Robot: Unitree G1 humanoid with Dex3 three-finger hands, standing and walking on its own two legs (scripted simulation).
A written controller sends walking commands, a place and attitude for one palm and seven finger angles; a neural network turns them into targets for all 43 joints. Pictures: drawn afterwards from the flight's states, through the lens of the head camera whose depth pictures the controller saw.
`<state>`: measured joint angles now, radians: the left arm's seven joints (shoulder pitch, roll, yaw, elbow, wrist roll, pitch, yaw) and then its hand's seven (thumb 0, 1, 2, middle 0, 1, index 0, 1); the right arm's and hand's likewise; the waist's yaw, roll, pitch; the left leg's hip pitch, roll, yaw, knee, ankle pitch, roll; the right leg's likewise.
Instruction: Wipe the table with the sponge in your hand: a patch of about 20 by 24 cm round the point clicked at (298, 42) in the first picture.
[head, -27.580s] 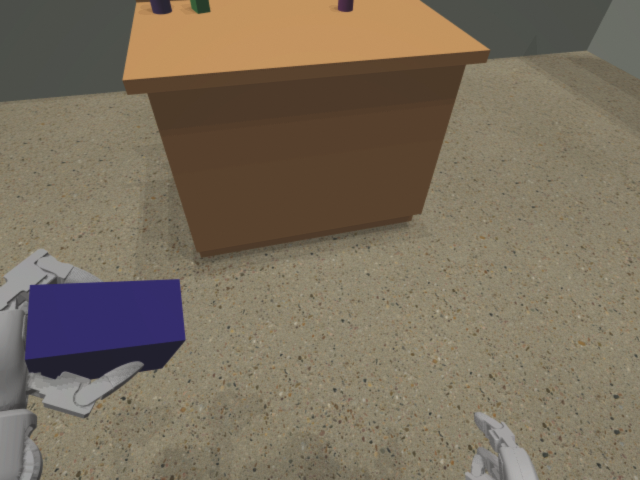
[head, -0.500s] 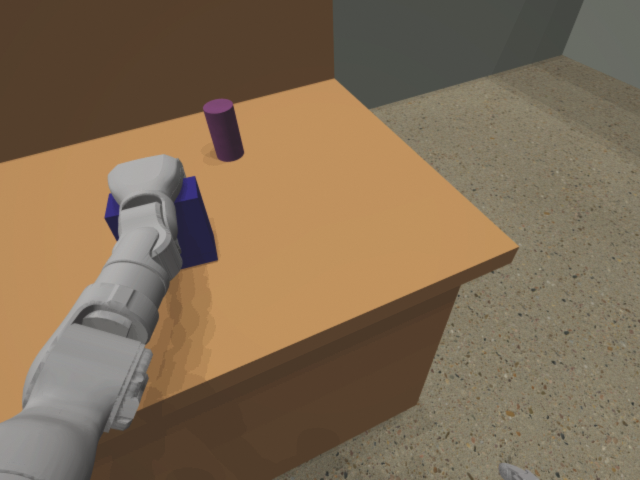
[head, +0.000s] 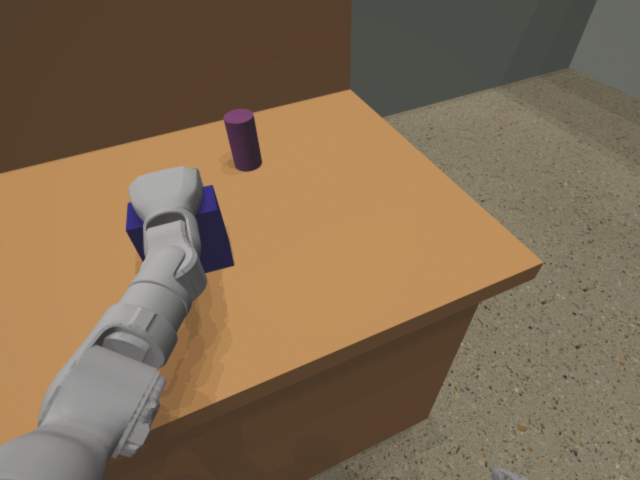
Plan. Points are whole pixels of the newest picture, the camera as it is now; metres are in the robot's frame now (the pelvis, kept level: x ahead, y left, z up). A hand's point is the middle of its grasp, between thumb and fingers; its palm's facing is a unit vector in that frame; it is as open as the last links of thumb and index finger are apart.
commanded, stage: wipe back along the third lane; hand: left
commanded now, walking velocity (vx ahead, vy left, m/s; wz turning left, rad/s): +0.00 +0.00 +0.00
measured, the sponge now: (187, 245) +0.42 +0.22 +0.07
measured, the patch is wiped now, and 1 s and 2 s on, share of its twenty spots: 1.00 1.00 1.00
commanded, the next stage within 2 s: slide back across to the middle lane in 1.24 s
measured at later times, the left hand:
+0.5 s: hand (182, 240) +0.39 +0.20 +0.12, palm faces +0.11 -0.08 -0.99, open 10.1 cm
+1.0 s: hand (191, 275) +0.33 +0.17 +0.12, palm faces +0.16 -0.13 -0.98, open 10.1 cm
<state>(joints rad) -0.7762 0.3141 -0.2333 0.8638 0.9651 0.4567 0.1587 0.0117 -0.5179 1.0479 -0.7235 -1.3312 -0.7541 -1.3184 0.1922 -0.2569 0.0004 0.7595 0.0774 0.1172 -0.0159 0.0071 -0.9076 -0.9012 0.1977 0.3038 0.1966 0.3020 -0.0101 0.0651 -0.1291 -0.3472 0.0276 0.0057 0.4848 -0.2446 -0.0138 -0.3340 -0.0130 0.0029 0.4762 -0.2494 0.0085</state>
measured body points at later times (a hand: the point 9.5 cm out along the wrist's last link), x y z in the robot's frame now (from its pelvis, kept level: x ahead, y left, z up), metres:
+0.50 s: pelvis +0.04 +0.00 +0.00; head +0.02 -0.03 +0.45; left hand +0.38 +0.20 +0.17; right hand +0.28 -0.20 -0.09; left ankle +0.00 +0.13 -0.74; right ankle -0.01 -0.13 -0.74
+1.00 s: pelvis +0.01 -0.01 +0.00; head -0.02 -0.05 +0.44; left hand +0.32 +0.17 +0.17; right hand +0.25 -0.21 -0.08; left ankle +0.00 +0.13 -0.74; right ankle -0.01 -0.13 -0.74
